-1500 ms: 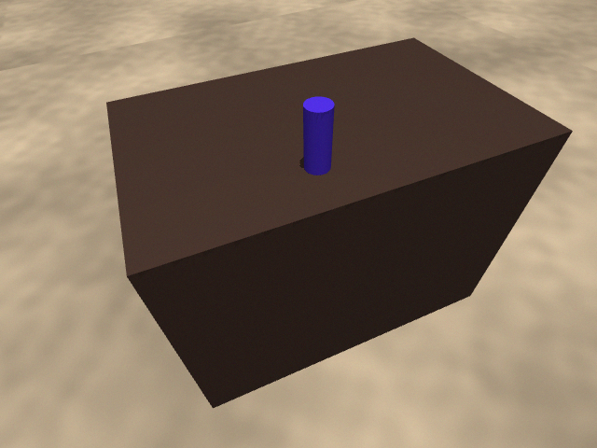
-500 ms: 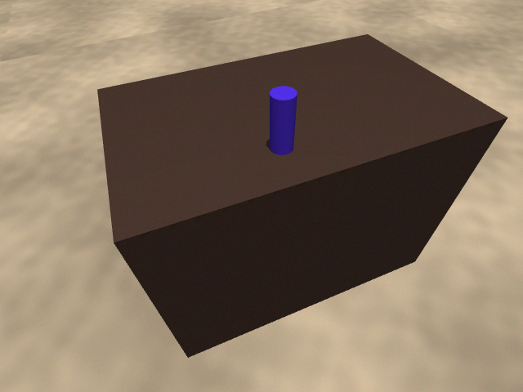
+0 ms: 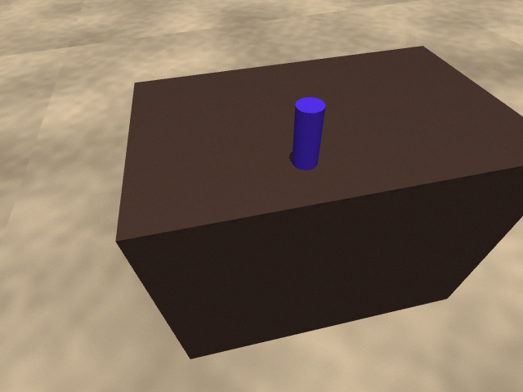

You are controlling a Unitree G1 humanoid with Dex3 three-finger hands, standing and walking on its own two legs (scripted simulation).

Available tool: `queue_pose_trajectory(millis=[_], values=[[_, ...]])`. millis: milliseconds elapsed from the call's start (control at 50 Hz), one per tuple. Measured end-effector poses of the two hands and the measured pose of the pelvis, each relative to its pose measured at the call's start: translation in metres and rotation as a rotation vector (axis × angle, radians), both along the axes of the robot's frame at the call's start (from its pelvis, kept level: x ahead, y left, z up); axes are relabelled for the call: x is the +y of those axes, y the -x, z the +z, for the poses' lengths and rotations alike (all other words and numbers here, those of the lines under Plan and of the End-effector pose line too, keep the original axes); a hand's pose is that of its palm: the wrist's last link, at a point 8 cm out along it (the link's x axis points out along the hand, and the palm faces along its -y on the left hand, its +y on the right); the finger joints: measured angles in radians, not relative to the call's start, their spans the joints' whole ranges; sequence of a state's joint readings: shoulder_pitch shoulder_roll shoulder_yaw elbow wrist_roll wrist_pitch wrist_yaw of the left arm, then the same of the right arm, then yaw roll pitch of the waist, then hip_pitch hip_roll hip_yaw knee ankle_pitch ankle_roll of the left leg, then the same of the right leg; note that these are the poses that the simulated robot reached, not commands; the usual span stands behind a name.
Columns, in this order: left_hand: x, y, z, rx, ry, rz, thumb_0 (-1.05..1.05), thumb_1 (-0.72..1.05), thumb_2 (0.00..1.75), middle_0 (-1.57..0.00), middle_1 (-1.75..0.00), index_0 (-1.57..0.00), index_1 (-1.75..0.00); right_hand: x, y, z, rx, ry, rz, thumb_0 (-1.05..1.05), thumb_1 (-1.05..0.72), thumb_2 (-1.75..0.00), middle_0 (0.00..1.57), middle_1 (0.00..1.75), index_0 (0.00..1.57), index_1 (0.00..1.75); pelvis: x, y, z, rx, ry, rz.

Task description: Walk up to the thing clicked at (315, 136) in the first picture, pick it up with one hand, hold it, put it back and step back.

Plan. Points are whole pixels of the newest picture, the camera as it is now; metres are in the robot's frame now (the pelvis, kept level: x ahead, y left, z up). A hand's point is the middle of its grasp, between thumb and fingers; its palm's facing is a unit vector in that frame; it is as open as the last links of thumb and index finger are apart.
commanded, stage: walk up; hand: right
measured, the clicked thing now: (307, 135) +0.62 -0.05 +0.06
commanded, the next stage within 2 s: none
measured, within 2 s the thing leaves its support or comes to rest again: neither
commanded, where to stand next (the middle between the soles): +0.15 +0.00 m, yaw +13 degrees
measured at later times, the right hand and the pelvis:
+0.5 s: hand (419, 347) +0.26 -0.25 -0.15, palm faces -0.19 +0.90 -0.39, open 7.4 cm; pelvis +0.10 -0.01 -0.02, yaw +9 degrees
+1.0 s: hand (421, 363) +0.23 -0.25 -0.16, palm faces -0.31 +0.87 -0.39, open 7.4 cm; pelvis +0.09 -0.01 -0.02, yaw +16 degrees
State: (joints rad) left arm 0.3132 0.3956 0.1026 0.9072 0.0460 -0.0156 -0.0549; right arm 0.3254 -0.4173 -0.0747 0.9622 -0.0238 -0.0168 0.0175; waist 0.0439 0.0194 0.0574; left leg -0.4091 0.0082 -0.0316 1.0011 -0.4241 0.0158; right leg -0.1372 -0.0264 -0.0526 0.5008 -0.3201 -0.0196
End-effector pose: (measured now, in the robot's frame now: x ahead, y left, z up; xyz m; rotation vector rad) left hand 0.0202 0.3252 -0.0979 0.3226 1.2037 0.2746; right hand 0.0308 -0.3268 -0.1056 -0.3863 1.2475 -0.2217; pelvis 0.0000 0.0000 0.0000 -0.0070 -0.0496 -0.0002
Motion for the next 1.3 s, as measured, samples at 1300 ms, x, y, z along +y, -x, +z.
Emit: queue_pose_trajectory(millis=[1300], values=[[-0.03,-0.046,-0.023,-0.038,0.037,0.214,0.01,0.9,0.9,-0.2,-0.3,-0.2,-0.3,0.057,-0.231,-0.009,-0.129,-0.085,0.324,0.01,-0.9,-0.89,0.2,0.3,0.21,0.3,-0.013,-0.082,-0.008,-0.004,0.004,0.272]])
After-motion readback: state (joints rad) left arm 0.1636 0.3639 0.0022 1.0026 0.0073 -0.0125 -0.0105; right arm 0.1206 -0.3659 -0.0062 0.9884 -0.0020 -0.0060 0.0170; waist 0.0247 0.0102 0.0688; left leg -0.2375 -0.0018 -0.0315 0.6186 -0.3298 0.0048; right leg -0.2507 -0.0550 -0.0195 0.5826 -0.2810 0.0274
